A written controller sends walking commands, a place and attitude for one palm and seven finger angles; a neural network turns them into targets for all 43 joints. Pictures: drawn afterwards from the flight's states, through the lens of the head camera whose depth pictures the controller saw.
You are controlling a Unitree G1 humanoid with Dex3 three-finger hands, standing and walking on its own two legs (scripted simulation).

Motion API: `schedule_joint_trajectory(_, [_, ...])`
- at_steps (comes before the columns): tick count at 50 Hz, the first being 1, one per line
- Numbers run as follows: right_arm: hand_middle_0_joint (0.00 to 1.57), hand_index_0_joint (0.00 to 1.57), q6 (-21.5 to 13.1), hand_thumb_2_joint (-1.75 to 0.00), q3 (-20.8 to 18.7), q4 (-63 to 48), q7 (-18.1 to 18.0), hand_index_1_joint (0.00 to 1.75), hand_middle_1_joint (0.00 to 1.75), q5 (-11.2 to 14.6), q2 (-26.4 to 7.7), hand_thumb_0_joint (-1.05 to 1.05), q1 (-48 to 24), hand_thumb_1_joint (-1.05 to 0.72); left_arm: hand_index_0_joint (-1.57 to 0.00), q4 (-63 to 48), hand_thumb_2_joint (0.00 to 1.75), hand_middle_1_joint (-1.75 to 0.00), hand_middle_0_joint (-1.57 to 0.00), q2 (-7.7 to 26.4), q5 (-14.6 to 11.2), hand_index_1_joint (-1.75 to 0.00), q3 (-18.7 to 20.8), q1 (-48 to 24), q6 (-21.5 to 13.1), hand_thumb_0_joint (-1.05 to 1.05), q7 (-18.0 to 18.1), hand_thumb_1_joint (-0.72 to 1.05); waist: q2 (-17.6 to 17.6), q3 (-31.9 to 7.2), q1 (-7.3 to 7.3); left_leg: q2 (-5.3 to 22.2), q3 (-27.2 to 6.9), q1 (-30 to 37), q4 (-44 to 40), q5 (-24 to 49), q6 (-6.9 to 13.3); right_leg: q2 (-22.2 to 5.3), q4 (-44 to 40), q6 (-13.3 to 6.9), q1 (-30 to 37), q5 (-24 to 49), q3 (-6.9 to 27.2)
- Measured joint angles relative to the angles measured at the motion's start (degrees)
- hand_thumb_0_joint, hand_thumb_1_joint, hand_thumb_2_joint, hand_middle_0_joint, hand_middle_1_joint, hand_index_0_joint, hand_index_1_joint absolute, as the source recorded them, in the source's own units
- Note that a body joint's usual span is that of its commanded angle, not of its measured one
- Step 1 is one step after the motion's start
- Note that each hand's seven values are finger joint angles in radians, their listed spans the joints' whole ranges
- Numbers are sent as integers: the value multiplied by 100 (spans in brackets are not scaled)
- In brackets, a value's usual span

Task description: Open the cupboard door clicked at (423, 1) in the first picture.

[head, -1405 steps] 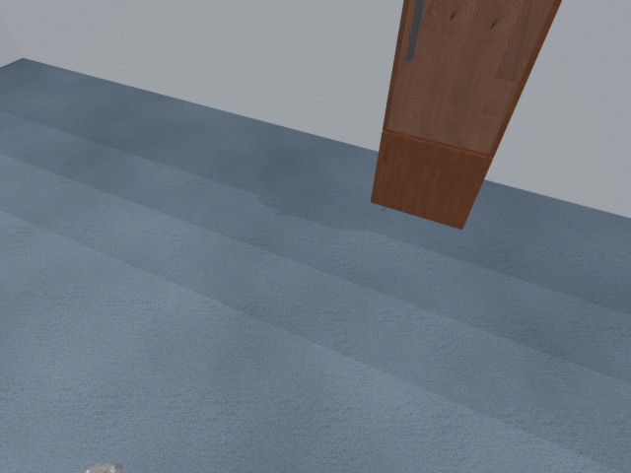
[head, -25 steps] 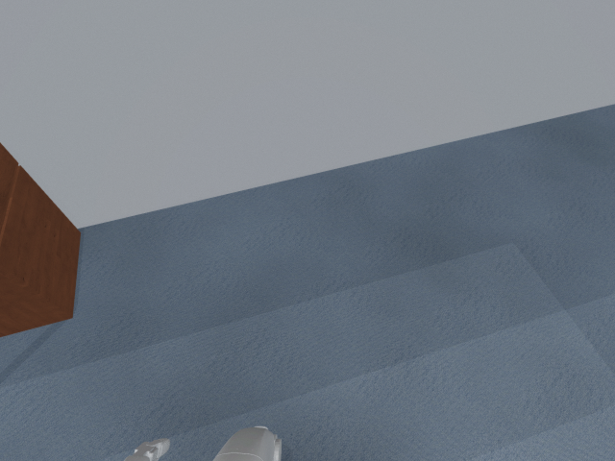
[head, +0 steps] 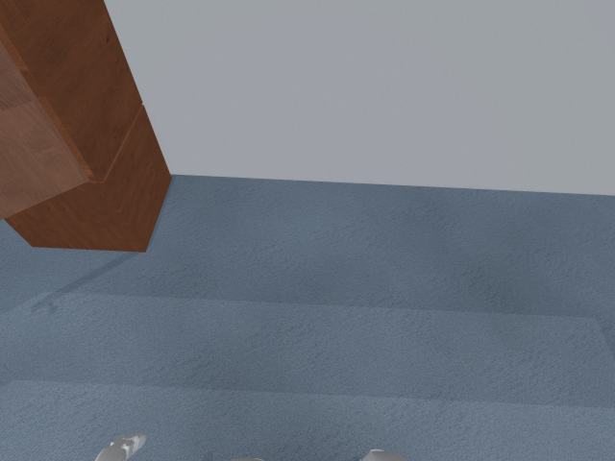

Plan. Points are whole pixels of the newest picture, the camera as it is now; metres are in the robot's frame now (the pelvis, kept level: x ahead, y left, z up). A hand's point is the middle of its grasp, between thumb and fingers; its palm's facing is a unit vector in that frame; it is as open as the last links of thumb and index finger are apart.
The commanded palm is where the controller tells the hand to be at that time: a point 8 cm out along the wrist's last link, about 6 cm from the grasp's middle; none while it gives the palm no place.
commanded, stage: turn to face it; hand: left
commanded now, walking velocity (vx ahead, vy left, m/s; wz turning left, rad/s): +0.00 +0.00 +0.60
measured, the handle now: out of the picture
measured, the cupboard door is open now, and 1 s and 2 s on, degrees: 42 42 42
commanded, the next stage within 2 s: take the last steps up to it in 0.98 s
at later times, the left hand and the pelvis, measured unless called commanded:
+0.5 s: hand out of the picture -0.02 +0.21 -0.19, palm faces +0.35 -0.91 -0.23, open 7.4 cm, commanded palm none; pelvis +0.00 +0.00 -0.01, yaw +20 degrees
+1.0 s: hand out of the picture -0.03 +0.16 -0.15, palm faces +0.55 -0.80 -0.25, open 7.4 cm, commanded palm none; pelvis +0.02 -0.04 +0.00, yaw +34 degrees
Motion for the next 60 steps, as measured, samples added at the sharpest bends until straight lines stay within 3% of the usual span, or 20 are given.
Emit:
schedule_joint_trajectory(4, [20,20,89,-90,-74,20,15,30,30,47,-43,0,119,-91,-19,-151,90,-30,-19,-56,-3,-30,-52,4,-148,1,14,91,103,-85,-50,-124,-269,-278,374,-124,-145,129,-1576,-159,706,629,-48])
schedule_joint_trajectory(5, [20,20,114,-90,-109,47,19,30,30,67,-90,0,99,-91,-19,-153,90,-30,-19,-120,25,-30,-64,-7,-191,1,36,91,184,-45,-49,-131,-297,-426,759,-567,-175,145,-1554,-264,704,757,-116])
schedule_joint_trajectory(7, [20,20,185,-90,-170,95,39,30,30,65,-170,0,76,-91,-20,-160,90,-30,-20,-249,44,-30,-120,16,-211,1,68,91,263,26,-92,-156,-119,-806,1974,-1272,-212,69,-1472,-404,779,694,-303])
schedule_joint_trajectory(9, [20,20,239,-90,-202,136,78,30,30,51,-212,0,47,-91,-20,-156,90,-30,-20,-346,42,-30,-157,92,-204,1,86,91,239,61,-108,-85,144,-1088,3029,-1305,-279,-27,-1602,-437,927,680,-443])
schedule_joint_trajectory(11, [20,20,258,-90,-206,146,113,30,30,58,-208,0,21,-91,-20,-119,90,-30,-20,-406,48,-30,-188,169,-202,1,88,91,148,74,-131,31,364,-1151,3384,-1229,-359,-130,-1771,-430,1056,730,-567])
schedule_joint_trajectory(18, [20,19,194,-90,-113,106,147,30,29,103,-109,0,-146,-91,-20,15,90,-30,-20,-435,80,-30,-220,353,-253,1,24,90,-235,131,-22,223,823,-377,1563,-1293,-410,-520,-1741,-298,1158,631,-1026])
schedule_joint_trajectory(21, [20,19,79,-90,-69,-13,155,30,29,94,-144,0,-207,-91,-20,58,90,-30,-20,-356,34,-30,-167,494,-213,1,-15,90,-257,70,14,240,859,114,365,-337,-227,-653,-1162,-164,934,326,-1221])
schedule_joint_trajectory(24, [20,19,-60,-90,-54,-89,91,30,29,46,-70,0,-295,-91,-20,182,90,-30,-20,-161,14,-30,-88,407,-6,1,11,90,-371,112,40,123,740,-100,693,-490,89,-532,410,-21,269,-663,-658])
schedule_joint_trajectory(28, [20,20,-110,-90,-4,-106,-33,30,30,16,-9,0,-202,-91,-20,260,90,-30,-20,-25,9,-30,0,225,80,1,19,91,-285,66,63,71,483,-13,384,-400,82,-256,1379,35,-295,-334,-227])
schedule_joint_trajectory(33, [20,20,-81,-90,36,-11,-46,30,30,6,14,0,-89,-91,-19,125,90,-30,-19,3,-2,-30,5,66,28,1,4,91,-112,28,64,29,207,145,-1,-146,59,-118,718,41,-259,-96,-64])
schedule_joint_trajectory(37, [20,20,-5,-90,16,50,-27,30,30,-3,12,0,-3,-91,-19,26,90,-30,-19,-54,-15,-30,-36,-37,-24,1,4,91,51,-7,-11,0,-47,96,47,-131,-44,49,-338,-24,170,27,-64])
schedule_joint_trajectory(39, [20,20,37,-90,-6,75,-22,30,30,23,2,0,53,-91,-19,-31,90,-30,-19,-88,-23,-30,-67,-27,-103,1,4,91,102,-51,-28,-49,-165,-7,230,-207,-124,120,-1207,-69,580,460,-113])
schedule_joint_trajectory(40, [20,20,55,-90,-21,79,-13,30,30,51,-13,0,81,-91,-19,-61,90,-30,-19,-108,-4,-30,-77,3,-166,1,15,91,112,-85,-13,-82,-187,-110,418,-303,-145,112,-1535,-242,701,816,-138])
schedule_joint_trajectory(42, [20,20,115,-90,-85,134,-2,30,30,75,-98,0,60,-91,-19,-46,90,-30,-19,-247,36,-30,-124,18,-234,1,45,91,261,-25,-50,-102,-173,-434,1418,-1149,-173,102,-1399,-451,734,765,-313])
schedule_joint_trajectory(45, [20,20,209,-90,-139,243,33,30,30,59,-172,0,18,-91,-20,-14,90,-30,-20,-423,38,-30,-186,161,-253,0,73,91,283,-5,-48,-64,113,-873,3022,-1360,-241,3,-1555,-490,929,651,-474])
schedule_joint_trajectory(47, [20,20,215,-90,-141,278,50,30,30,66,-156,0,-3,-91,-20,48,90,-30,-20,-491,50,-30,-210,265,-251,0,80,91,195,-12,-57,16,291,-918,3297,-1306,-301,-78,-1744,-468,1049,724,-546])
schedule_joint_trajectory(52, [20,19,152,-90,-65,339,45,30,29,108,-38,0,-89,-91,-20,236,90,-30,-20,-546,84,-30,-239,487,-307,1,52,91,-104,1,48,117,588,-392,2018,-1465,-357,-278,-1943,-419,1191,798,-690])
schedule_joint_trajectory(55, [20,19,70,-90,2,355,23,30,29,117,28,0,-181,-91,-20,384,90,-30,-20,-483,65,-30,-202,610,-302,1,45,91,-213,10,115,113,692,64,893,-1001,-317,-343,-1780,-337,1155,697,-795])
schedule_joint_trajectory(57, [20,19,-30,-90,35,318,22,30,29,94,22,0,-185,-91,-20,472,90,-30,-20,-442,22,-30,-171,713,-249,1,27,91,-162,-56,123,174,651,344,150,-348,-141,-323,-1452,-257,1008,516,-891])
schedule_joint_trajectory(60, [20,19,-120,-90,81,291,-17,30,29,7,148,0,-190,-91,-20,640,90,-30,-20,-298,29,-30,-99,688,-53,1,1,91,-302,-38,196,92,678,256,381,-494,122,-274,-174,-210,503,-472,-568])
